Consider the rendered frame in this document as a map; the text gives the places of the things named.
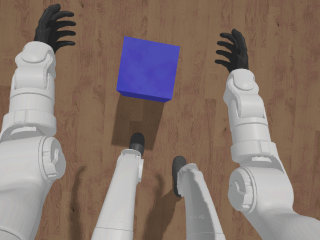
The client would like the robot right hand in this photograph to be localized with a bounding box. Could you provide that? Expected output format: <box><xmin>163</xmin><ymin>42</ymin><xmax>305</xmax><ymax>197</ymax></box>
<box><xmin>214</xmin><ymin>29</ymin><xmax>249</xmax><ymax>73</ymax></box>

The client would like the robot right foot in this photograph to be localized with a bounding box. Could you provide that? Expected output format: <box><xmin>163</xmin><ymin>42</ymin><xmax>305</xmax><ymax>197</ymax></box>
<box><xmin>172</xmin><ymin>156</ymin><xmax>187</xmax><ymax>198</ymax></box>

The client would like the robot right upper arm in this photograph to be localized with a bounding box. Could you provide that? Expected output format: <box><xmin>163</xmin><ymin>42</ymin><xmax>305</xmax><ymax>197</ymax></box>
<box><xmin>227</xmin><ymin>166</ymin><xmax>320</xmax><ymax>240</ymax></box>

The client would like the robot left upper arm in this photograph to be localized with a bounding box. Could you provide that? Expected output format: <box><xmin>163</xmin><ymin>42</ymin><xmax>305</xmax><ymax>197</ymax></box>
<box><xmin>0</xmin><ymin>135</ymin><xmax>66</xmax><ymax>240</ymax></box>

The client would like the right robot shin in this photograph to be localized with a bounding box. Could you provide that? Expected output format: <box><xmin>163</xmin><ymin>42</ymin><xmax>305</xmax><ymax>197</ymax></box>
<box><xmin>177</xmin><ymin>163</ymin><xmax>204</xmax><ymax>188</ymax></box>

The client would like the robot left hand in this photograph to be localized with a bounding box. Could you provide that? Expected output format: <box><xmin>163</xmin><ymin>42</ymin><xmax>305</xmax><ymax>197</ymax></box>
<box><xmin>33</xmin><ymin>3</ymin><xmax>76</xmax><ymax>55</ymax></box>

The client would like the right robot forearm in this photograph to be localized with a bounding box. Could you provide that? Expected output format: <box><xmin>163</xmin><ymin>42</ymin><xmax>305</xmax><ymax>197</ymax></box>
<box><xmin>223</xmin><ymin>68</ymin><xmax>294</xmax><ymax>205</ymax></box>

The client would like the carton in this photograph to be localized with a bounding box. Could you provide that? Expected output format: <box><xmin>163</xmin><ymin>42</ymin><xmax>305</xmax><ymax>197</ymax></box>
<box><xmin>116</xmin><ymin>36</ymin><xmax>180</xmax><ymax>103</ymax></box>

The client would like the left robot forearm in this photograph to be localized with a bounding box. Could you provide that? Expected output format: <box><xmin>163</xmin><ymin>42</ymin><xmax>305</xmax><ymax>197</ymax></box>
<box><xmin>0</xmin><ymin>41</ymin><xmax>57</xmax><ymax>143</ymax></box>

